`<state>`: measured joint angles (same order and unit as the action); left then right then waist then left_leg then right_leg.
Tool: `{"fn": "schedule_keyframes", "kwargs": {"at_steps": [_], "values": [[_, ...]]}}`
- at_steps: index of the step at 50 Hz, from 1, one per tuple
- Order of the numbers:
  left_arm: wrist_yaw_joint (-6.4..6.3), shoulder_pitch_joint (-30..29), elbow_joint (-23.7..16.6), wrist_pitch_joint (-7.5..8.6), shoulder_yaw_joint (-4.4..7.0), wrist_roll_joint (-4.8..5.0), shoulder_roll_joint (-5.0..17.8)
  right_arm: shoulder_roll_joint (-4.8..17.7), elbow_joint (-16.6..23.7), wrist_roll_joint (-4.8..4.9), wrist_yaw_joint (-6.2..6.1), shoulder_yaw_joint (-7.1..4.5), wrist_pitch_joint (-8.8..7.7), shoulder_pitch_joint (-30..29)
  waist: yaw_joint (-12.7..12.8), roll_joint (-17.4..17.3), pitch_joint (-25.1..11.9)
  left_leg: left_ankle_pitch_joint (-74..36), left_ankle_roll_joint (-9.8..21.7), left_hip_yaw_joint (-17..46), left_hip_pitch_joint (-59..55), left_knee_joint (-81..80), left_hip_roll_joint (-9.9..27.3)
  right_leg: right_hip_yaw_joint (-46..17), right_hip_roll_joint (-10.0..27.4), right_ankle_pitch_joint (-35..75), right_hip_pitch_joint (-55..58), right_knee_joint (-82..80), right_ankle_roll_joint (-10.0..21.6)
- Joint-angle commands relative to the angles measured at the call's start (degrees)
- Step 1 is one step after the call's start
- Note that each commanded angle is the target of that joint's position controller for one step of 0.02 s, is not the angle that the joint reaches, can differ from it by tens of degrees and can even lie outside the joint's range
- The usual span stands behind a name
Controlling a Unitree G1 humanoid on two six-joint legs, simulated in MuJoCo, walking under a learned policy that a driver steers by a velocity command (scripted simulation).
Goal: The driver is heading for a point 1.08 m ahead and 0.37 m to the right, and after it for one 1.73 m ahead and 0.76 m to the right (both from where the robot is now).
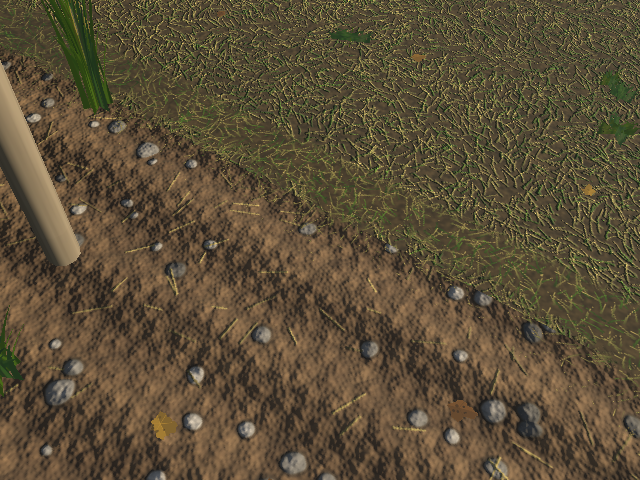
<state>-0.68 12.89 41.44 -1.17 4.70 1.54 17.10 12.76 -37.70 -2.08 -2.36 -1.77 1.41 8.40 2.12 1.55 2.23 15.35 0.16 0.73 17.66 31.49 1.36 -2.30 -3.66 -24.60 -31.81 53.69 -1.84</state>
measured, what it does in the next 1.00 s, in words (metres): steps on the spot, turning right: right foot, then left foot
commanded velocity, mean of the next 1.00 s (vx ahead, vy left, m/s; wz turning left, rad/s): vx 0.01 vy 0.00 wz -0.64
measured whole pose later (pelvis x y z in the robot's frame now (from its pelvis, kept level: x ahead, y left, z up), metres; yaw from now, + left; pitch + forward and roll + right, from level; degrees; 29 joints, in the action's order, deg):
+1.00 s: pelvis +0.03 -0.04 +0.00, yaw -40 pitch +1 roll +0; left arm -0.6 9.9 38.7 -3.0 2.9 0.9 15.8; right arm 13.6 -39.4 0.3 -1.4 -2.7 0.8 10.1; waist -1.2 1.0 2.2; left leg 12.1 -0.4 2.4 18.4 29.4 0.4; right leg -3.6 -0.6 -19.4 -14.1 32.9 -3.3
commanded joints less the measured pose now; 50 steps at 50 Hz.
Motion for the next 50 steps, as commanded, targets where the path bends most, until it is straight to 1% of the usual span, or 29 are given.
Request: {"fn": "schedule_keyframes", "kwargs": {"at_steps": [1, 4, 6, 8, 11, 12, 13, 14, 15, 16, 17, 18, 20, 22, 24, 28, 31, 33, 34, 35, 36, 37, 38, 39, 41, 45, 47, 48, 50], "values": [[-0.98, 1.6, -3.6, -1.13, 2.05, -0.18, 5.0, 7.2, 5.1, 1.41, -0.95, -2.41, -2.07, -6.1, -0.2, -8.8, -5.2, -24.4, 11.0, 8.3, -8.7, -11.2, 15.5, -0.5, 4.0, 0.0, -9.0, 17.9, -2.9], [0.19, -3.0, -6.7, -1.87, 0.60, 0.17, 1.9, 7.9, 4.2, 1.47, -1.37, -3.15, -1.28, -4.2, -2.3, -8.9, -5.2, -21.4, 10.2, 2.0, -10.9, -10.3, 13.6, 2.6, 6.3, 5.8, -7.3, 6.9, -4.1], [1.68, -5.3, -8.9, -1.80, -0.15, -0.01, 0.9, 10.3, 3.6, 1.59, -1.40, -4.22, -0.78, -2.6, -3.8, -10.5, -6.7, -22.1, 10.5, 0.0, -10.8, -9.2, 14.9, 4.4, 7.1, 5.1, -1.6, -1.7, -3.4], [2.72, -4.8, -9.9, -1.78, 0.44, 0.07, 3.0, 12.5, 3.0, 1.96, -0.96, -5.22, -0.85, -1.1, -4.0, -11.5, -7.6, -23.7, 10.6, -0.6, -10.6, -8.0, 17.1, 6.9, 6.2, 4.1, 3.3, -7.2, -1.9], [2.99, -1.1, -9.2, -2.40, 1.63, 0.12, 4.4, 12.5, 2.3, 3.75, 0.01, -5.77, -1.65, -1.8, -1.4, -10.6, -7.5, -21.3, 6.9, -3.6, -8.7, -2.1, 17.9, 9.6, 4.0, 10.6, 11.6, -19.7, 1.6], [2.23, 1.5, -8.2, -2.47, 2.50, -0.10, 5.7, 11.0, 1.1, 3.80, 0.51, -5.64, -1.98, 0.8, -0.8, -7.2, -7.9, -16.5, 3.6, -6.7, -5.2, 3.7, 15.9, 8.3, 2.5, 16.4, 18.1, -25.0, 3.6], [1.16, 5.1, -8.1, -2.21, 4.43, -0.16, 11.4, 8.8, 1.4, 2.41, 0.93, -5.29, -2.21, 2.2, -0.1, 4.7, -8.0, -2.9, -1.6, -11.5, 7.5, 18.8, 10.3, -4.5, 9.4, 37.3, 29.2, -28.8, 8.0], [0.88, 5.2, -9.9, -1.24, 5.77, -2.18, 19.5, 5.5, 6.9, 0.32, 0.88, -3.72, -2.63, -2.9, -0.4, 22.0, -10.3, 25.0, -6.3, -7.4, 27.4, 34.9, 0.0, -31.4, 24.4, 51.4, 36.3, -30.6, 21.9], [1.53, 6.4, -10.2, 0.18, 4.97, -3.23, 15.9, 8.9, 7.1, 0.79, 0.58, -4.49, -2.98, -8.8, 4.7, 11.5, -15.3, 24.9, -5.3, 2.9, 29.1, 42.6, -0.4, -31.3, 25.6, 44.4, 36.6, -33.1, 24.9], [1.32, 4.4, -9.7, 1.07, 4.21, -2.94, 14.5, 9.4, 7.1, 2.04, 0.27, -4.66, -3.05, -10.0, 3.0, 8.0, -12.4, 20.0, -3.6, 4.6, 29.0, 43.1, -0.1, -26.5, 22.6, 38.9, 33.7, -33.3, 21.8], [0.56, 0.6, -9.9, 1.14, 3.83, -1.33, 12.6, 9.2, 5.7, 1.95, -0.37, -4.84, -2.98, -8.2, 0.4, 3.6, -9.9, 14.6, -3.0, 5.2, 28.6, 40.1, 0.9, -22.0, 18.8, 34.4, 30.6, -32.9, 17.9], [-0.09, -3.1, -10.7, 0.54, 3.04, 0.02, 10.5, 10.0, 5.1, 1.41, -0.92, -5.10, -2.74, -6.9, -1.2, 3.2, -8.3, 10.5, -3.1, 5.4, 27.3, 36.5, 1.2, -19.7, 17.0, 32.5, 27.2, -32.8, 15.6], [-0.97, -6.0, -11.8, -0.47, 2.55, -0.36, 9.6, 9.2, 4.3, 1.12, -0.65, -5.13, -2.65, -4.8, -3.1, 4.6, -8.5, 5.4, -3.7, 4.4, 21.7, 33.2, -1.0, -17.6, 13.6, 31.7, 21.8, -33.0, 14.4], [-1.50, -5.4, -11.8, -0.82, 2.88, -0.53, 10.1, 7.6, 3.4, 1.53, -0.20, -4.54, -2.87, -4.1, -2.9, 4.0, -9.4, 2.7, -4.3, 4.6, 19.7, 26.2, -3.0, -18.0, 12.2, 29.7, 21.6, -32.4, 13.8], [-1.85, -5.3, -11.9, -1.06, 3.25, -0.15, 10.8, 6.6, 3.2, 1.74, 0.17, -3.96, -3.03, -4.9, -2.4, 4.5, -9.5, 1.3, -4.6, 5.4, 17.4, 19.2, -4.3, -19.9, 11.3, 25.7, 21.0, -31.7, 13.2], [-1.47, -6.0, -12.4, -1.60, 3.57, -0.15, 11.5, 8.1, 3.0, 2.22, 1.07, -4.19, -3.41, -5.3, -1.7, 7.6, -8.9, 1.3, -4.4, 6.7, 11.6, 10.2, -6.0, -25.6, 10.3, 20.8, 18.2, -31.1, 12.8], [-1.01, -6.6, -12.3, -1.90, 2.94, -0.17, 10.5, 9.3, 2.2, 2.19, 1.86, -4.51, -3.94, -2.9, -1.4, 9.4, -10.5, 1.2, -3.4, 5.9, 6.3, 3.8, -5.0, -27.1, 10.2, 25.6, 19.8, -27.9, 12.2], [-0.97, -7.0, -12.1, -2.08, 2.13, 0.02, 9.1, 9.3, 1.8, 1.93, 2.27, -4.70, -4.37, -0.8, -2.7, 8.5, -10.3, -7.4, -1.7, 4.7, -2.0, -7.0, -3.5, -26.5, 7.9, 24.2, 17.7, -24.7, 10.2], [-0.99, -4.7, -11.8, -2.03, 1.36, -0.52, 6.9, 11.4, 2.3, 1.21, 2.08, -5.14, -4.30, -0.8, -1.7, 3.6, -10.8, -11.4, 1.0, 10.7, -7.5, -9.5, 3.3, -24.0, 5.0, 13.8, 14.0, -20.0, 7.9], [-0.97, -2.4, -12.4, -1.64, 0.68, -0.67, 4.9, 16.0, 3.4, -0.11, 1.66, -5.81, -3.67, -3.6, 2.0, -12.7, -8.2, -21.9, 8.5, 23.8, -9.7, -12.8, 13.6, -13.4, -4.4, -4.7, 4.9, -9.3, 4.3], [-1.03, -3.7, -12.5, -0.88, 1.81, -1.30, 9.2, 14.2, 3.2, -1.16, 1.60, -5.66, -3.81, -1.0, -0.2, -17.5, -8.3, -22.8, 17.7, 35.1, -7.6, -15.0, 21.4, -9.5, -4.3, -14.1, 0.7, 5.8, 0.7], [-0.90, -2.6, -11.1, -0.62, 2.87, -1.09, 12.4, 11.9, 3.9, -0.16, 1.40, -4.82, -3.95, -1.9, -0.2, -12.2, -7.8, -19.8, 18.3, 31.7, -6.6, -13.8, 20.5, -10.2, -2.4, -10.7, 0.0, 13.6, -0.5], [-0.87, -2.6, -9.5, -0.92, 2.96, -0.96, 11.9, 10.2, 4.0, 0.81, 1.13, -4.32, -3.66, -3.2, -0.1, -8.5, -6.7, -16.3, 15.2, 25.0, -5.8, -12.8, 16.3, -9.6, -1.7, -6.9, 0.2, 16.2, -1.4], [-1.06, -2.7, -8.7, -1.34, 2.48, -0.97, 10.0, 9.5, 4.1, 1.66, 0.96, -3.95, -3.31, -3.6, -0.4, -7.1, -6.0, -13.7, 12.8, 21.3, -6.2, -12.3, 13.2, -9.0, -1.7, -4.5, -0.5, 17.2, -2.1], [-0.85, -3.4, -8.5, -1.59, 1.14, -0.70, 6.4, 9.2, 3.5, 1.87, 0.69, -3.36, -2.66, -2.8, -1.3, -7.2, -5.4, -16.7, 11.7, 16.0, -6.4, -12.1, 10.2, -6.7, -1.7, -1.9, 0.4, 14.7, -3.1], [-0.43, -5.4, -8.6, -1.21, -0.83, -0.72, 2.3, 9.6, 2.6, 1.55, 0.65, -3.47, -1.60, -1.2, -3.1, -13.1, -7.6, -15.9, 11.3, 11.4, -8.9, -11.4, 8.2, -1.0, 1.7, -3.7, 9.0, -6.4, -3.5], [-0.17, -5.1, -7.8, -1.11, -0.56, -0.38, 3.3, 11.0, 2.0, 1.93, 0.76, -3.84, -1.13, 0.7, -4.2, -14.6, -7.7, -15.9, 12.0, 12.9, -9.6, -10.6, 9.5, 0.8, 2.0, -1.3, 12.6, -15.0, -2.9], [-0.04, -3.7, -6.9, -1.06, -0.37, -0.36, 3.5, 11.1, 1.8, 2.32, 0.77, -3.75, -0.96, 0.8, -3.5, -14.1, -7.7, -16.2, 11.6, 12.9, -9.0, -9.6, 9.6, 1.5, 1.8, 3.2, 15.5, -21.1, -2.2], [0.21, -0.9, -5.1, -0.93, -0.38, -1.08, 3.5, 10.1, 0.7, 3.16, 0.88, -3.20, -1.21, 3.1, -2.3, -11.8, -6.9, -15.9, 8.4, 11.6, -4.8, -7.8, 8.3, 1.5, 1.6, 13.9, 23.4, -34.0, 0.8]]}}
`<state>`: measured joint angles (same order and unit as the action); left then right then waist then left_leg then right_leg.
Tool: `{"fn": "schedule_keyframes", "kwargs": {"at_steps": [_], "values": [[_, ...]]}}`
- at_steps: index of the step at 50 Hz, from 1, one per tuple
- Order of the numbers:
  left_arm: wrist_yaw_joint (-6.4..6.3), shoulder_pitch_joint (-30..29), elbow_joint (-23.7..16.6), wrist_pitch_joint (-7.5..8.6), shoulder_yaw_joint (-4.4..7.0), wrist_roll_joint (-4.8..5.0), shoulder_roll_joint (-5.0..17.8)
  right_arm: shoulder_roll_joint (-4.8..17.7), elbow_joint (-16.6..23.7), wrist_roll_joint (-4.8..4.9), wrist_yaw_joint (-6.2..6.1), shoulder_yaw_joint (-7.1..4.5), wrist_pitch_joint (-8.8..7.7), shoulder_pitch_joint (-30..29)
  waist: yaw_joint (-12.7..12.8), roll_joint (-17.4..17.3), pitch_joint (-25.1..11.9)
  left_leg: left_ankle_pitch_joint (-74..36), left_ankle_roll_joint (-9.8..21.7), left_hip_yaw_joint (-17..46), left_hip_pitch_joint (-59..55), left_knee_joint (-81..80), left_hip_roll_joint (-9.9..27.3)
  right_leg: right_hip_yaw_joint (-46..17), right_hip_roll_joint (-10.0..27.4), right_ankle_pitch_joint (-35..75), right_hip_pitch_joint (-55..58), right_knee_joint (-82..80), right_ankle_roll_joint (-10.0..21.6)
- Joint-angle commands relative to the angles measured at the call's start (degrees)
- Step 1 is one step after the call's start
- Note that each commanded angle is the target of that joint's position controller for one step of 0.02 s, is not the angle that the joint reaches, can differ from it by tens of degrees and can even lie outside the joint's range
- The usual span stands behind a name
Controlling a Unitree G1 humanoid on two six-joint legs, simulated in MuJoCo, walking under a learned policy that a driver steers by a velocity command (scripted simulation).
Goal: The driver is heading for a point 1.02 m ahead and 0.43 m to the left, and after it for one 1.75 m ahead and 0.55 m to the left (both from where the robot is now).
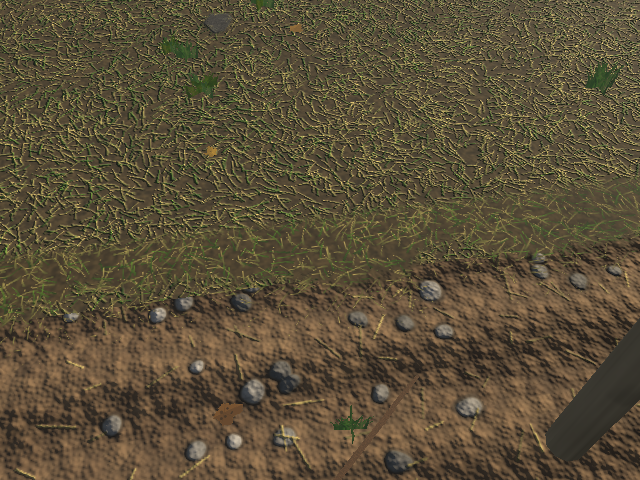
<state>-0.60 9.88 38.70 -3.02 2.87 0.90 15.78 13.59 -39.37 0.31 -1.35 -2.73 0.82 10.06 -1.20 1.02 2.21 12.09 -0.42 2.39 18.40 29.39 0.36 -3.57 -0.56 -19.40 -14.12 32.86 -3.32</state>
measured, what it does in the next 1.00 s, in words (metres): steps on the spot, turning left: right foot, then left foot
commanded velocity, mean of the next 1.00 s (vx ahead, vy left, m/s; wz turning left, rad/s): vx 0.00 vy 0.00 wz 0.60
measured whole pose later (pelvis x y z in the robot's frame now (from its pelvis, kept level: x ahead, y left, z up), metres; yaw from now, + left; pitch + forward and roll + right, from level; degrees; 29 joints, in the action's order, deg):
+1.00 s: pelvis +0.06 +0.04 +0.00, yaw +40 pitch +2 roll -2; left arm -0.2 5.5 41.9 1.9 5.0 0.4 18.3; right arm 19.6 -30.9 1.0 -2.3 -4.2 3.6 8.9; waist -0.3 -0.3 2.3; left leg 13.8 2.9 21.2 16.3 31.0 -11.0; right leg -8.4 -5.0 -16.1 -22.4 35.8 -3.8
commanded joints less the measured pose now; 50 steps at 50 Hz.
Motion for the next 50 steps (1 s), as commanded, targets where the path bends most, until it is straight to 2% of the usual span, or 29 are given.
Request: {"fn": "schedule_keyframes", "kwargs": {"at_steps": [1, 2, 3, 4, 6, 8, 10, 12, 13, 14, 16, 18, 21, 22, 23, 24, 25, 26, 27, 28, 29, 30, 32, 34, 38, 43, 48, 49, 50], "values": [[-0.05, 2.5, -2.9, 0.96, 1.62, -1.14, 7.1, 8.4, 2.1, 0.14, 0.20, -1.83, -1.28, 2.7, 0.3, -7.0, -7.7, -8.9, 5.3, 8.1, -1.4, -3.1, 8.0, -2.5, 3.1, 13.6, 10.5, -12.7, 4.4], [-0.40, 1.1, -2.9, 0.85, 2.37, -2.08, 11.1, 5.2, 3.1, -1.55, 0.76, -0.82, -2.34, 3.6, -2.6, 5.7, -8.2, -1.0, 1.2, 1.3, 2.3, 0.8, 2.3, -9.8, 9.9, 20.2, 10.3, -10.2, 8.5], [0.16, -0.7, -2.7, 1.32, 1.29, -2.48, 6.7, 5.0, 3.6, -2.22, 0.67, -0.54, -2.69, -0.1, -1.1, 8.9, -7.1, 4.3, -1.3, -0.1, -2.6, -1.1, 1.9, -11.4, 11.8, 13.1, 1.5, -12.2, 11.8], [0.47, -2.5, -3.1, 1.90, 0.34, -2.71, 3.5, 6.0, 3.3, -2.25, 0.67, -0.78, -2.70, -1.8, -0.8, 6.4, -5.1, 0.3, -2.3, 0.3, -5.0, -1.7, 2.1, -9.6, 9.0, 6.6, -0.3, -12.8, 10.3], [0.46, -0.4, -1.7, 2.92, 0.24, -2.72, 3.8, 6.1, 2.2, -1.66, 0.52, -0.88, -2.24, -1.7, 0.3, 5.7, -3.8, -3.7, -2.0, 0.7, -5.6, -1.3, 1.8, -6.4, 5.8, 3.0, -0.4, -12.9, 7.0], [-0.21, 1.4, -1.0, 3.37, 1.28, -2.18, 7.0, 8.3, 2.9, -0.24, 0.48, -1.49, -1.69, -2.6, 1.2, 6.1, -0.6, -4.6, -1.0, 0.9, -0.6, 1.0, 0.9, -5.3, 5.9, 5.1, 0.9, -12.4, 6.6], [-1.43, 4.7, -0.3, 2.76, 2.70, -2.07, 10.1, 9.8, 3.7, 0.89, 0.49, -2.26, -1.81, -3.0, 2.8, 7.6, 1.1, -1.6, -0.7, -0.7, 5.9, 6.3, -0.4, -6.6, 10.0, 8.6, 2.8, -12.7, 9.4], [-2.45, 3.7, -1.3, 2.14, 2.76, -2.16, 9.2, 8.8, 4.6, 0.98, 0.88, -2.45, -1.55, -2.5, 3.3, 10.8, 0.4, 12.4, -1.0, -2.0, 11.0, 16.7, 0.3, -10.5, 17.0, 18.1, 4.1, -13.4, 14.6], [-2.81, 3.2, -1.9, 2.21, 2.58, -2.38, 8.4, 8.4, 5.2, 0.91, 1.24, -2.59, -1.28, -2.9, 3.7, 10.1, 0.1, 19.0, -1.3, -1.2, 14.6, 24.1, 1.7, -12.1, 20.3, 25.5, 5.7, -13.3, 17.2], [-2.97, 2.2, -2.1, 2.33, 2.56, -2.24, 8.0, 7.6, 5.5, 1.03, 1.60, -2.61, -0.87, -2.4, 3.2, 7.5, -0.2, 20.6, -1.7, -0.5, 17.2, 27.2, 3.3, -11.4, 21.6, 30.6, 7.6, -12.7, 18.3], [-2.71, -1.0, -2.7, 2.36, 3.20, -0.98, 8.7, 6.7, 5.8, 1.19, 2.11, -2.28, 0.32, -1.7, 2.3, 4.4, -1.2, 17.4, -2.3, -1.4, 16.9, 26.6, 4.9, -6.9, 20.3, 34.8, 9.1, -11.5, 17.1], [-2.29, -3.6, -3.3, 1.92, 3.63, -0.59, 9.3, 6.7, 6.4, 1.41, 2.79, -2.11, 1.07, -0.9, 1.9, 4.7, -3.0, 13.7, -2.3, -3.6, 12.4, 22.5, 4.8, -1.7, 18.7, 37.2, 8.5, -10.2, 15.5], [-1.68, -3.2, -3.0, 1.73, 4.23, 0.27, 10.1, 8.4, 7.4, 1.74, 3.63, -2.91, 1.58, 0.8, 1.6, 5.9, -5.4, 7.8, -0.7, -7.5, 5.6, 12.0, 2.1, 3.4, 17.7, 36.4, 9.4, -5.5, 12.6], [-1.48, -3.6, -2.8, 1.95, 4.22, 1.00, 9.9, 8.8, 6.9, 1.57, 3.52, -3.47, 1.76, 3.6, -0.1, 5.1, -6.6, 3.0, 0.7, -8.9, 0.4, 5.9, 0.2, 6.0, 16.7, 35.2, 7.9, -0.9, 10.7], [-1.10, -1.3, -1.9, 2.48, 3.91, 1.12, 8.4, 10.9, 6.0, 1.16, 2.68, -4.70, 1.81, 7.6, -1.6, 1.0, -8.5, -3.6, 3.1, -6.8, -8.2, -0.4, -1.9, 9.9, 13.4, 31.8, 3.5, 9.0, 7.5], [-0.82, -1.0, -3.4, 2.95, 3.20, -1.02, 6.1, 18.5, 7.1, 1.09, 1.38, -6.76, 1.53, 10.5, -2.1, -12.8, -8.2, -28.4, 9.3, 13.0, -19.5, -5.6, 8.7, 12.3, 6.7, 4.9, -13.5, 26.0, 1.6], [-1.03, -6.0, -7.4, 3.43, 2.11, -2.75, 4.0, 23.2, 8.9, -1.53, 1.81, -6.93, 0.11, 10.0, -1.8, -21.6, -13.4, -33.9, 22.8, 37.9, -22.0, -9.6, 21.4, 2.9, -3.4, -20.8, -26.6, 39.2, -0.7], [-1.00, -6.8, -6.4, 3.60, 2.81, -1.92, 7.2, 18.9, 9.5, -1.76, 2.49, -5.67, -1.14, 8.6, -3.2, -10.4, -14.4, -27.6, 22.9, 33.8, -21.9, -10.3, 21.6, -3.4, -0.7, -20.0, -27.8, 43.7, 0.0], [-1.05, -7.4, -6.2, 3.73, 2.89, -1.00, 7.6, 16.9, 9.2, -0.93, 2.23, -4.94, -1.75, 6.3, -1.4, -7.3, -10.3, -23.4, 19.8, 28.2, -18.0, -9.8, 18.3, -3.6, 0.2, -14.9, -27.8, 42.7, 1.1], [-1.49, -6.6, -4.9, 3.70, 3.13, -1.31, 7.8, 15.8, 9.3, 0.43, 1.71, -4.78, -1.54, 3.6, 0.3, -3.0, -7.7, -18.8, 16.1, 23.6, -15.4, -9.6, 14.4, -3.6, 1.5, -9.6, -27.7, 38.8, 1.2], [-1.95, -6.5, -4.7, 3.54, 3.46, -1.81, 8.6, 15.0, 9.8, 1.37, 1.03, -4.39, -1.00, 1.0, 1.3, -3.8, -6.8, -17.7, 14.0, 21.1, -13.4, -9.5, 12.1, -3.8, 2.1, -5.5, -26.4, 34.9, 0.9], [-1.72, -6.2, -4.2, 3.46, 3.49, -1.79, 8.2, 14.8, 10.4, 1.24, 0.40, -4.10, -0.45, -0.1, 2.0, -5.1, -7.1, -19.0, 13.2, 19.5, -10.8, -9.6, 10.0, -3.2, 1.1, -2.6, -23.2, 34.5, 0.2], [-1.19, -5.0, -3.3, 3.54, 3.07, -1.48, 6.7, 14.8, 10.8, 0.70, -0.41, -4.10, 0.08, 0.2, 2.2, -5.6, -8.5, -20.4, 13.1, 19.2, -10.9, -9.3, 8.5, -3.2, -0.9, 0.5, -21.9, 32.4, -1.0], [-1.22, -5.8, -3.1, 3.55, 2.78, -1.23, 6.1, 15.1, 10.8, 0.91, -0.89, -4.25, 0.32, 1.1, 1.7, -5.6, -8.5, -18.5, 12.8, 20.6, -12.0, -9.2, 7.8, -3.9, -2.1, 1.8, -22.6, 27.8, -1.8], [-1.42, -8.2, -3.1, 3.76, 2.90, -0.85, 6.3, 15.5, 11.2, 0.94, -1.65, -4.49, 1.10, 1.1, 0.9, -7.9, -7.1, -10.8, 11.7, 25.4, -12.0, -8.8, 6.6, -5.7, -3.5, 3.1, -23.0, 20.0, -2.7], [-0.98, -9.9, -2.7, 4.88, 3.16, -0.61, 6.8, 15.8, 11.9, 0.86, -1.75, -4.82, 1.80, 0.4, -0.1, -10.3, -6.7, -9.6, 10.9, 30.2, -11.1, -7.0, 5.0, -7.0, -4.7, 3.0, -18.9, 11.8, -2.2], [0.27, -7.9, -1.6, 6.06, 3.33, -0.69, 7.8, 14.6, 12.5, 0.38, -1.15, -4.08, 2.22, -0.8, -0.9, -11.2, -9.4, -23.8, 11.1, 32.2, -12.7, -2.3, 5.3, -5.6, -3.5, 2.1, -10.7, 4.4, -0.7], [0.70, -6.3, -1.3, 6.23, 3.33, -0.55, 8.0, 14.2, 12.3, 0.59, -0.94, -3.75, 2.23, -0.6, -0.5, -10.5, -11.2, -15.1, 11.2, 32.6, -11.3, -3.1, 4.7, -4.8, -3.0, 2.9, -6.5, 1.6, 0.0], [1.11, -5.3, -1.0, 6.38, 3.30, -0.14, 7.5, 13.4, 12.1, 0.91, -0.63, -3.27, 2.21, -0.7, 0.2, -9.5, -10.5, -1.3, 10.9, 32.5, -7.3, -4.3, 3.4, -3.5, -2.7, 5.4, -1.1, -2.2, 0.8]]}}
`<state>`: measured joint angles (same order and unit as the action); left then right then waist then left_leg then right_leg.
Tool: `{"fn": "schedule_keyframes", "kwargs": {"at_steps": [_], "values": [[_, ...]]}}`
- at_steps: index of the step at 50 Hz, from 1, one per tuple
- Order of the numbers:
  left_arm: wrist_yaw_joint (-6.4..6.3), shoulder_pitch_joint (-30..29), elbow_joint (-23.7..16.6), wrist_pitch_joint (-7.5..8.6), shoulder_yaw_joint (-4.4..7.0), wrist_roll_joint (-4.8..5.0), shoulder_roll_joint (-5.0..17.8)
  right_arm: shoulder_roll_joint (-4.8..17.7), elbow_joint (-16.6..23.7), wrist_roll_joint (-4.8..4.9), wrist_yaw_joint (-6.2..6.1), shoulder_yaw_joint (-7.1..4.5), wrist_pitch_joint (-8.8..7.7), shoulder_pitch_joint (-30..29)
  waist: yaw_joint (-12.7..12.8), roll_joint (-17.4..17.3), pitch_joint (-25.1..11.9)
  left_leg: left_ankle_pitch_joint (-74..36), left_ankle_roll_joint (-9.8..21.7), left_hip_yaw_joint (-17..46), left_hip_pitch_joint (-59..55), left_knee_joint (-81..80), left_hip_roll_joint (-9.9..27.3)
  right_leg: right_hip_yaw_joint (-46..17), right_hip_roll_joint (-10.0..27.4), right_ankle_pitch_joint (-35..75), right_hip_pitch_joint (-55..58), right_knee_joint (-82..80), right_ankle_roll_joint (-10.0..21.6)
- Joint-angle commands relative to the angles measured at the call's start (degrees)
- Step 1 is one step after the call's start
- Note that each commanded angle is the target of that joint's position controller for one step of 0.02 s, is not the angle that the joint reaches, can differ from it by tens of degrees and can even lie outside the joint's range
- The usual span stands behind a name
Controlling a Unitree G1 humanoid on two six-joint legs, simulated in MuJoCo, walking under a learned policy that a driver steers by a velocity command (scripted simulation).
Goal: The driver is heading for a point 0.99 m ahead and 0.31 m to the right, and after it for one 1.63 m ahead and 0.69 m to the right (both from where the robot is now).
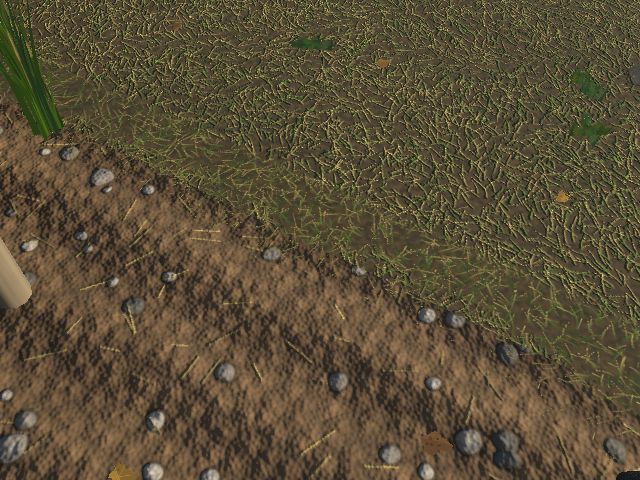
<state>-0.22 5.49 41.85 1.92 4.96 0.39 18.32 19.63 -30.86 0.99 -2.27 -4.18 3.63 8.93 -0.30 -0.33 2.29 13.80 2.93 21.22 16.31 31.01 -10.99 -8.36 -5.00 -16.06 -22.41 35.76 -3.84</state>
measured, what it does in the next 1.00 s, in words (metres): walks ahead, turning right: right foot, then left foot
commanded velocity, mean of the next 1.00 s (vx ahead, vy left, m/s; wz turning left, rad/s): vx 0.80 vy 0.00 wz -0.34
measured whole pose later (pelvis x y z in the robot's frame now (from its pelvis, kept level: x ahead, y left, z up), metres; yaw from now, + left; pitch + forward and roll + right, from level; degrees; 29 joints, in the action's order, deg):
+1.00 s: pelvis +0.59 -0.01 -0.04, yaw -24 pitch +0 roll +0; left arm 2.1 9.1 41.5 -0.1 3.0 -1.2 18.7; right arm 14.0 -46.9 -2.2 -0.4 -0.7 -3.7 21.8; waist -0.8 1.0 3.6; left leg 20.2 -1.4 -3.1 7.4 77.8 2.4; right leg 7.1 -9.0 -17.2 -28.5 44.0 12.3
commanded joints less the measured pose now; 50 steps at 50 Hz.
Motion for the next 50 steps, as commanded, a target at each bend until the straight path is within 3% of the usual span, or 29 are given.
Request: {"fn": "schedule_keyframes", "kwargs": {"at_steps": [1, 2, 3, 4, 5, 6, 9, 10, 13, 18, 21, 22, 23, 24, 25, 26, 27, 29, 31, 35, 40, 42, 43, 45, 46, 47, 48, 49, 50], "values": [[0.96, 0.7, -3.6, 1.63, 1.17, 0.83, 4.0, 6.2, 2.8, 0.42, 0.65, -1.24, -0.75, 1.1, 0.5, -6.2, -8.9, 13.2, 6.9, 12.9, 0.5, -6.6, 12.9, 2.8, 1.9, 5.0, 13.9, -9.8, 2.3], [0.77, 2.6, -3.4, 1.88, 1.21, 0.73, 4.0, 3.9, 1.6, -0.05, 1.08, -0.17, -1.26, 3.5, 1.3, -2.0, -7.4, 27.0, 4.8, 10.3, 7.7, -2.1, 9.9, -0.3, 5.3, 0.2, 20.9, -12.3, 4.2], [0.50, 9.7, -2.8, 2.30, 1.21, -0.11, 5.5, -0.4, 0.9, -1.02, 1.37, 1.45, -2.11, 4.3, 3.6, 3.8, -8.5, 28.9, 1.7, 1.3, 13.1, 13.3, 4.6, -11.8, 15.0, -14.6, 26.0, -17.1, 7.9], [1.04, 14.0, -0.9, 3.11, 2.59, -2.21, 12.3, 0.9, 4.6, 1.23, 0.93, 0.86, -3.34, 0.8, 3.4, 13.7, -2.0, 23.2, 0.4, -4.7, 26.7, 23.1, 1.1, -34.2, 23.2, -35.2, 23.4, -26.6, 15.7], [1.05, 10.6, -1.5, 3.83, 2.61, -1.26, 11.1, 5.7, 4.1, 1.24, 0.50, -0.20, -4.42, -1.1, 2.5, 10.9, 4.6, 16.9, -0.9, -6.5, 31.9, 28.5, 6.8, -36.9, 26.0, -37.0, 19.0, -27.7, 17.8], [0.41, 9.6, -2.0, 3.93, 1.75, -0.35, 8.5, 7.4, 3.0, 0.63, 0.65, -0.64, -5.11, -1.4, 2.6, 8.6, 5.7, 11.1, -1.7, -8.1, 32.5, 30.2, 8.7, -31.4, 24.0, -32.1, 18.3, -27.2, 16.7], [-0.33, 13.0, -1.6, 3.70, 0.47, 0.31, 7.2, 4.0, 2.2, -0.83, 1.77, 0.16, -6.85, -1.5, 3.4, 6.7, 2.5, 1.6, -2.9, -13.9, 31.5, 32.5, 11.9, -19.9, 18.4, -23.1, 19.4, -27.6, 13.6], [0.73, 14.5, 0.6, 2.53, 0.85, -2.99, 8.7, 3.9, 1.0, -6.36, 4.54, 0.42, -5.37, -3.2, 3.5, 1.7, 2.2, -1.7, -2.7, -15.5, 27.5, 31.7, 10.1, -16.2, 15.7, -22.1, 13.8, -28.7, 12.9], [1.61, 15.7, 1.2, 2.38, 0.80, -1.58, 7.9, 2.2, 1.0, -4.27, 6.55, 0.98, -4.45, -3.2, 3.5, 8.9, 2.5, -4.1, -3.3, -19.3, 26.3, 26.8, 11.8, -10.2, 14.1, -16.2, 13.1, -30.6, 13.2], [1.41, 21.0, 3.2, 2.49, 0.57, -1.45, 7.5, 0.9, 2.7, -3.01, 6.62, 1.97, -5.33, -11.9, 6.9, 9.3, 3.6, -3.5, -4.1, -23.0, 19.1, 8.4, 12.6, -8.6, 15.3, -7.9, 14.7, -30.8, 13.9], [0.94, 20.5, 3.9, 2.07, 0.94, -1.52, 9.2, 1.9, 1.7, -2.72, 5.75, 1.61, -6.03, -8.8, 4.2, 9.6, 3.7, 1.5, -2.7, -23.6, 6.1, 0.1, 10.4, -9.9, 16.9, -2.3, 11.3, -28.1, 14.4], [0.87, 19.2, 4.0, 2.09, 0.98, -1.32, 9.6, 2.9, 0.1, -2.68, 4.85, 1.07, -6.49, -3.3, 0.7, 8.7, 2.0, 0.8, -1.9, -23.7, -2.7, -2.8, 9.4, -9.0, 16.7, 8.1, 9.1, -23.2, 14.0], [1.05, 18.2, 4.0, 2.50, 0.67, -1.14, 8.6, 5.2, -3.3, -3.17, 3.58, -0.08, -7.23, 7.0, -4.7, 4.4, -3.6, -0.2, -1.1, -22.8, -17.9, -4.0, 9.3, -4.9, 13.0, 20.0, 4.4, -10.0, 12.9], [1.43, 16.2, 2.6, 3.18, -0.09, -0.83, 6.3, 9.7, -5.2, -4.51, 2.25, -1.49, -7.75, 18.5, -11.1, -2.6, -12.8, 12.1, 0.5, -13.1, -33.7, -5.5, 19.4, -0.6, 7.9, 14.9, -5.5, 9.1, 11.5], [1.29, 16.8, -1.1, 3.65, -1.85, 0.85, -1.3, 16.2, -6.0, -5.66, 1.66, -2.66, -7.73, 24.0, -11.0, -19.5, -19.5, 40.4, 2.7, 13.6, -42.7, -16.0, 35.9, 4.4, 1.1, -14.1, -21.1, 28.0, 9.9], [0.87, 15.0, -0.8, 2.74, -1.28, 0.48, 2.5, 13.0, -5.2, -5.05, 1.46, -2.04, -7.58, 18.2, -8.4, -12.4, -15.1, 43.0, 3.9, 22.0, -32.4, -19.6, 37.2, 2.0, 3.4, -8.8, -24.3, 36.4, 10.8], [1.34, 12.1, -0.7, 2.05, -0.70, -0.37, 4.0, 7.7, -5.0, -4.81, 1.60, -0.54, -7.57, 13.1, -5.9, -6.3, -8.2, 34.1, 3.0, 11.9, -26.1, -17.5, 34.3, 2.3, 6.7, -3.4, -24.6, 37.4, 10.9], [3.00, 12.3, 0.8, 0.99, -0.77, -1.35, 3.0, 3.4, -5.9, -4.21, 1.81, 0.64, -7.88, 10.4, -2.9, -5.8, -3.3, 18.7, 1.8, -2.8, -18.6, -19.9, 29.1, 3.7, 10.0, 1.0, -21.8, 34.7, 9.5], [4.09, 10.4, 0.5, -0.59, -1.11, -2.20, 1.3, 1.8, -7.9, -3.10, 1.71, 1.15, -8.63, 11.5, -1.9, -7.5, 0.7, 9.6, 0.6, -11.4, -15.3, -21.8, 26.7, 4.9, 11.4, 3.0, -23.0, 35.3, 8.7], [5.31, 2.5, -2.9, -1.52, -1.90, -1.94, -0.1, -0.3, -11.3, -2.51, 2.38, 1.55, -10.09, 13.7, -0.7, -4.8, 4.6, -6.9, 0.1, -23.7, -14.5, -24.4, 25.2, 6.8, 11.0, 10.6, -28.4, 34.5, 8.6], [6.42, -8.2, -7.7, -1.33, -3.63, -1.96, -0.4, 1.0, -15.1, -2.70, 1.60, 1.46, -10.61, 14.7, 0.2, -1.6, 9.1, -33.9, -2.1, -36.8, -13.2, -26.1, 22.1, 17.1, 8.4, 15.9, -20.5, 14.7, 11.5], [6.33, -7.5, -7.6, -1.47, -3.73, -1.33, 0.3, 4.3, -16.0, -2.73, 0.69, 0.98, -10.50, 16.8, 1.2, -3.1, 4.5, -64.6, -3.2, -38.3, -17.0, -19.9, 22.7, 21.8, 3.2, 15.8, -10.3, 10.2, 13.8], [5.91, -3.6, -6.5, -1.54, -3.45, -1.30, 1.5, 6.5, -16.0, -2.88, 0.11, 0.44, -9.91, 16.6, 3.9, -4.8, 1.9, -76.7, -3.3, -38.3, -20.0, -13.6, 23.7, 22.3, 1.1, 13.0, -6.4, 9.7, 14.7], [4.53, 16.2, -1.2, -1.41, -1.28, -1.12, 6.2, 10.4, -14.3, -3.53, -0.41, -0.78, -7.92, 11.0, 14.5, -7.6, -8.3, -82.0, -2.1, -36.0, -17.7, 10.0, 26.3, 18.3, -1.2, 6.8, 13.2, 8.7, 17.7], [3.14, 27.9, 3.0, -1.13, 0.63, -1.09, 9.2, 10.1, -13.3, -3.66, 0.21, -0.84, -7.18, 8.8, 18.6, -5.0, -12.9, -66.9, -1.1, -35.2, -9.3, 28.5, 24.4, 13.8, -1.7, 4.9, 28.8, 3.2, 19.1], [1.53, 23.7, 3.4, -1.82, 2.34, -0.20, 12.6, 4.2, -12.1, -3.83, 1.85, 0.41, -7.55, 7.8, 13.2, 8.5, -8.3, -4.1, -2.4, -34.5, 8.7, 49.9, 13.2, 2.7, 3.9, 0.1, 35.3, 0.0, 20.9], [1.51, 17.8, 0.1, -2.57, 3.18, -2.60, 19.1, 0.9, -5.8, -2.85, 2.08, 1.70, -8.73, 13.0, 4.6, 15.3, -14.9, 15.8, -4.9, -25.1, 30.4, 67.4, 7.9, -29.2, 17.2, 0.8, 48.9, -7.2, 31.9], [1.01, 19.5, -1.3, -2.76, 3.53, -1.98, 17.2, 4.1, -4.1, -3.18, 2.00, 1.83, -10.36, 6.9, 8.9, 4.2, -17.6, 10.2, -4.1, -16.1, 35.3, 65.8, 10.2, -38.1, 19.4, -10.2, 47.8, -17.7, 32.9], [0.39, 18.3, 0.0, -2.36, 2.87, -1.78, 14.1, 4.5, -4.0, -3.00, 2.09, 2.10, -11.21, 5.2, 6.2, -0.9, -8.0, 7.0, -3.5, -15.5, 35.4, 58.7, 13.2, -35.9, 19.0, -12.0, 37.9, -22.6, 29.7]]}}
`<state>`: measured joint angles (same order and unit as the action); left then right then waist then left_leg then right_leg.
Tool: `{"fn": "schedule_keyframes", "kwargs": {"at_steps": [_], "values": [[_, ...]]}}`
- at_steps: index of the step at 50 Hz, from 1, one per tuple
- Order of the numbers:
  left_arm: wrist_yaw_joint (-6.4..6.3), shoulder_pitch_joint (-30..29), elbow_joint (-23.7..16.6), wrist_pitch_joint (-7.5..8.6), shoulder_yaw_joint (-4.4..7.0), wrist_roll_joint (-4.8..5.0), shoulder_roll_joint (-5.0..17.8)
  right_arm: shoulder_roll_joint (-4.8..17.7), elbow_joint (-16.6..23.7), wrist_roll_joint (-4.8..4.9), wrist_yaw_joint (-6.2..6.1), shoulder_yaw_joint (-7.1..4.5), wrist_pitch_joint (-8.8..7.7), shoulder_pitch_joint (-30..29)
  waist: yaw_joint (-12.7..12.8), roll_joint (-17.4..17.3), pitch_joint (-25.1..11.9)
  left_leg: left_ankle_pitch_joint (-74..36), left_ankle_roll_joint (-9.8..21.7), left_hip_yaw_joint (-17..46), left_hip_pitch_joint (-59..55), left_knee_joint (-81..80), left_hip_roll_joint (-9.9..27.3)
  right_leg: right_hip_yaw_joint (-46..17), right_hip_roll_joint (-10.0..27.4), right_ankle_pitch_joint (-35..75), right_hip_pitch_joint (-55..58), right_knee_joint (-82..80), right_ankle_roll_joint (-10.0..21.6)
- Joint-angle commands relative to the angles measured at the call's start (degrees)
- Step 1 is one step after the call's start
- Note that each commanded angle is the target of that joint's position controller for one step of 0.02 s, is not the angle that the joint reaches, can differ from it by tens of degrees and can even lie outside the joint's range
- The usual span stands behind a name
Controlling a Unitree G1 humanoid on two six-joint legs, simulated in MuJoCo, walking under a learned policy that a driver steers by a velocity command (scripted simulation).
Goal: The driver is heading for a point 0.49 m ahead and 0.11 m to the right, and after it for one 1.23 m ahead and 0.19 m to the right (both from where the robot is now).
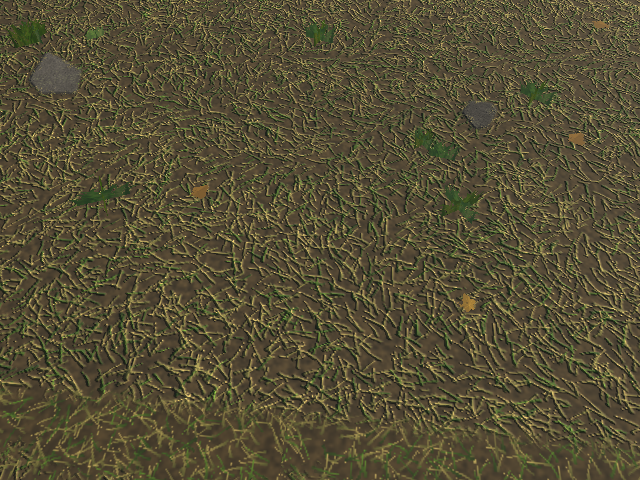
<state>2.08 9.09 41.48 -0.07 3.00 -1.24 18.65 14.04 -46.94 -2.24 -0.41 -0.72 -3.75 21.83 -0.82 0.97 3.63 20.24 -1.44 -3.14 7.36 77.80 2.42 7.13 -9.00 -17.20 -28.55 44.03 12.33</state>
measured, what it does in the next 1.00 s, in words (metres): walks ahead, turning right: left foot, then right foot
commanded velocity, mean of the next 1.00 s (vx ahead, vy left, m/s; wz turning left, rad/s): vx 0.54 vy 0.00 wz -0.72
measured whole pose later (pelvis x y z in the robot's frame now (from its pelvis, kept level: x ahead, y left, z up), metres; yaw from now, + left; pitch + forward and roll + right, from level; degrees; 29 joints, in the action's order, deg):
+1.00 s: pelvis +0.64 -0.07 +0.04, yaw -40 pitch +0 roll +0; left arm -0.8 5.3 38.9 0.1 1.0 -1.8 13.7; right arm 17.8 -42.3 1.4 -1.1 -1.8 0.8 6.5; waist 0.2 -1.9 6.4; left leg 24.0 -5.1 1.4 29.0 55.8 5.5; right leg 5.6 -2.2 -8.2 -19.7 27.7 5.0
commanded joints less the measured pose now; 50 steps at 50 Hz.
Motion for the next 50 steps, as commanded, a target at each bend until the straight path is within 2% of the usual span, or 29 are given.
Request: {"fn": "schedule_keyframes", "kwargs": {"at_steps": [1, 3, 5, 9, 13, 15, 16, 17, 18, 19, 20, 21, 22, 23, 24, 26, 28, 31, 35, 36, 37, 38, 39, 40, 41, 42, 45, 47, 50], "values": [[-2.11, 12.9, 1.1, 0.42, 4.15, -0.09, 11.3, 9.8, 11.7, -0.26, 0.14, -1.19, -3.72, -8.5, 3.3, -6.4, -3.7, -0.5, 0.7, 8.4, 40.5, 5.4, 2.2, -46.2, 20.8, -5.8, 34.2, -31.7, 11.0], [-2.32, 9.9, 0.8, 2.45, 2.78, 0.52, 8.4, 8.7, 10.5, -2.54, 0.06, -0.60, -1.32, -6.9, -1.4, -8.1, 1.0, 1.0, -0.8, 8.2, 31.8, -1.2, 4.6, -35.8, 14.6, 8.0, 18.9, -30.3, 8.7], [-2.04, 9.1, 0.5, 3.77, 2.40, 0.85, 8.1, 7.6, 11.7, -2.76, 0.53, -0.20, 0.71, -8.5, -2.4, -5.8, 1.1, 2.4, -2.8, 6.4, 28.3, -9.7, 5.6, -32.1, 11.6, 5.4, 10.8, -33.3, 8.8], [-1.46, 11.4, 1.0, 4.56, 3.08, 0.99, 9.0, 4.7, 17.2, -0.50, 1.77, 1.32, 0.57, -22.7, 2.3, -2.0, 3.5, -19.0, -3.2, 3.0, 21.4, -32.8, 3.2, -27.9, 6.9, 16.3, 5.1, -34.7, 4.6], [-1.54, 14.1, 2.1, 4.48, 3.86, 1.70, 10.7, 7.0, 18.1, 0.57, 1.53, 0.77, 0.05, -24.8, 4.7, 1.3, -0.8, -24.9, -0.8, 3.7, 14.9, -44.7, -0.7, -29.9, 9.3, 32.7, 16.7, -29.7, 0.7], [-1.90, 13.0, 2.0, 4.39, 4.33, 1.24, 12.9, 10.9, 15.8, 0.68, 0.54, -0.83, -0.18, -17.0, 0.9, 1.5, -6.8, -17.5, 0.2, 4.3, 4.2, -46.7, -3.9, -30.5, 9.2, 47.0, 21.5, -18.6, -2.1], [-1.66, 10.4, 1.6, 4.49, 4.67, 0.85, 14.9, 13.4, 13.6, 1.02, -0.28, -2.13, -0.43, -7.2, -5.4, 1.2, -12.0, -12.9, 0.7, 4.1, -6.4, -46.7, -3.7, -29.8, 8.3, 48.8, 19.7, -6.8, -3.4], [-1.45, 7.9, 1.0, 5.03, 4.11, 0.59, 12.5, 16.4, 10.9, 0.25, -1.57, -3.51, -0.74, 4.8, -11.2, 0.2, -16.7, -7.7, 1.8, 7.0, -19.6, -45.8, 0.9, -27.4, 5.5, 42.8, 12.8, 8.7, -4.9], [-1.95, 9.4, -1.1, 5.23, 1.43, 1.67, 1.4, 19.4, 9.8, -2.50, -2.38, -4.33, -1.22, 11.3, -9.9, -13.5, -21.8, 2.0, 4.3, 25.6, -32.4, -49.5, 18.8, -20.9, -0.2, -5.5, -1.7, 28.9, -6.0], [-2.38, 15.4, -4.2, 4.62, 0.70, 2.86, 2.6, 22.0, 11.0, -2.36, -1.64, -5.13, -0.85, 4.9, -2.9, -25.6, -27.6, -6.4, 9.8, 53.4, -32.9, -58.0, 28.2, -15.4, -1.1, -14.1, -11.0, 38.8, -7.1], [-3.06, 12.0, -1.8, 3.22, 1.42, 0.94, 7.1, 15.2, 12.4, -1.65, -1.22, -4.18, -0.55, -1.7, -2.7, -12.7, -19.6, -11.5, 10.4, 43.9, -25.1, -56.7, 24.9, -14.3, 5.0, -7.9, -13.2, 39.5, -7.3], [-2.66, 8.1, -1.6, 2.35, 1.70, 0.21, 7.5, 9.7, 12.1, -1.13, -0.81, -2.72, -0.38, -4.4, -2.7, -6.2, -13.1, -22.2, 10.0, 31.2, -17.7, -54.9, 21.5, -12.5, 7.0, -4.7, -12.4, 37.0, -8.1], [-2.12, 6.1, -1.3, 1.51, 1.99, -0.05, 7.0, 7.5, 10.6, -1.06, -0.84, -1.85, -0.22, -4.2, -2.3, -3.5, -9.0, -33.2, 8.8, 22.0, -12.6, -54.7, 18.8, -11.9, 8.5, -4.4, -11.7, 34.9, -8.9], [-2.63, 5.8, -4.9, 1.26, 2.39, 4.93, 6.3, 7.9, 11.7, 2.00, -1.33, -2.69, -1.43, -8.6, -0.6, -11.0, -6.8, -36.2, 7.8, 16.0, -11.5, -57.1, 14.8, -13.5, 12.4, -3.8, -11.5, 34.0, -10.7], [-2.18, 4.8, -5.5, 0.51, 2.38, 5.53, 6.6, 7.0, 10.8, 2.58, -1.33, -2.69, -2.04, -10.0, 0.1, -11.5, -5.5, -37.3, 7.8, 12.2, -7.9, -58.0, 13.6, -13.0, 13.9, -3.8, -10.5, 31.8, -11.4], [-1.58, 2.2, -8.3, -0.77, 1.38, 4.69, 3.3, 7.1, 9.9, 3.15, -1.39, -3.20, -2.28, -13.7, 1.6, -9.3, -1.3, -38.9, 8.3, 5.8, -1.7, -61.2, 13.3, -10.5, 15.0, -3.2, -9.8, 22.3, -12.8], [-0.82, 0.3, -10.3, -0.70, 0.19, 3.38, 1.1, 10.4, 9.7, 3.02, -1.84, -4.26, -1.32, -16.6, 2.2, -7.5, -0.7, -41.4, 9.4, 1.1, 1.7, -63.3, 14.0, -7.8, 15.0, 2.2, -6.6, 11.1, -14.7], [1.07, 1.1, -9.2, -0.95, 1.05, 2.63, 3.3, 13.7, 9.7, 3.92, -1.82, -5.54, -1.37, -18.7, 2.7, -5.8, -4.1, -42.2, 7.1, -7.2, 1.5, -60.6, 10.5, -4.5, 12.5, 16.8, 4.5, -1.7, -12.5], [1.45, 6.2, -8.5, -1.88, 4.33, 2.59, 9.6, 16.6, 9.9, 6.01, -1.28, -6.63, -0.19, -18.8, 7.0, -5.1, -7.8, -55.6, 5.4, -9.3, -2.0, -45.3, 10.7, -0.8, 7.4, 13.3, 15.4, -6.4, -6.9], [0.98, 10.8, -7.3, -1.45, 5.36, 2.22, 10.8, 15.6, 9.9, 6.15, -1.16, -6.31, 0.15, -18.0, 9.4, -2.6, -9.7, -51.5, 4.4, -9.3, 1.9, -35.4, 9.4, -1.4, 5.4, 16.3, 24.0, -11.5, -4.5], [-0.26, 11.6, -6.9, -1.04, 5.83, 2.46, 12.0, 11.5, 9.3, 4.35, -0.71, -4.98, 0.23, -13.6, 8.6, 7.6, -8.8, -16.1, 1.6, -8.5, 12.1, -20.3, 4.5, -7.7, 8.0, 31.5, 32.8, -16.6, -1.5], [-1.73, 4.6, -11.3, -0.82, 5.14, 0.66, 16.0, 7.5, 9.4, 1.16, -0.03, -3.30, 0.21, -5.7, 1.2, 22.0, -14.9, 23.1, -2.2, -5.5, 26.6, 3.9, -4.0, -30.5, 25.2, 67.7, 43.5, -10.5, 10.2], [-1.00, 3.3, -14.1, -0.01, 3.79, -0.96, 12.9, 13.9, 8.8, 3.26, 0.61, -3.63, 0.09, -4.8, 4.5, 13.0, -31.1, 19.2, -2.1, 7.5, 27.7, 9.8, -4.2, -44.9, 34.0, 52.0, 44.6, -19.9, 17.2], [-0.78, 1.1, -13.7, 0.49, 2.74, -0.22, 9.9, 16.3, 8.5, 4.88, 0.62, -4.24, 0.68, -9.7, 4.4, 3.5, -25.8, 14.9, -1.4, 8.1, 28.1, 7.6, -0.8, -39.1, 31.7, 39.2, 38.7, -21.5, 13.0], [-0.79, -0.6, -11.8, 0.91, 1.75, 1.25, 6.9, 14.5, 8.4, 4.52, 0.18, -3.84, 1.46, -11.4, 3.1, -0.6, -18.5, 12.4, -1.5, 7.3, 28.7, 0.8, 2.2, -32.1, 28.6, 33.1, 31.9, -21.5, 8.7], [-0.97, -1.6, -10.5, 1.33, 0.50, 1.63, 3.8, 12.4, 7.4, 3.92, -0.63, -3.23, 2.44, -12.1, 2.2, -2.3, -15.3, 11.6, -1.8, 7.9, 26.0, -4.2, 4.1, -28.3, 26.4, 30.9, 26.2, -21.4, 5.8], [-1.94, -4.7, -7.3, 2.06, 0.36, -0.96, 4.2, 9.9, 5.6, 3.62, -0.89, -2.78, 3.92, -8.7, -1.0, 2.3, -11.2, 7.6, -3.0, 6.0, 12.7, -15.6, 3.5, -15.5, 22.2, 36.4, 11.6, -24.1, 3.5], [-3.05, -5.2, -6.5, 1.72, 1.65, -0.97, 7.0, 9.4, 5.9, 3.29, -1.05, -2.59, 3.87, -9.5, -0.2, 3.1, -11.7, 4.4, -3.7, 3.9, 13.2, -20.3, 2.6, -11.8, 22.0, 39.7, 13.6, -23.6, 3.8], [-4.35, -5.2, -6.0, 0.22, 2.01, -0.42, 6.7, 9.4, 7.0, 3.83, -0.80, -2.72, 5.10, -11.6, 1.0, 2.9, -11.5, 0.6, -4.2, 3.1, 15.1, -22.2, 3.7, -11.1, 24.7, 27.6, 15.3, -25.7, 4.2]]}}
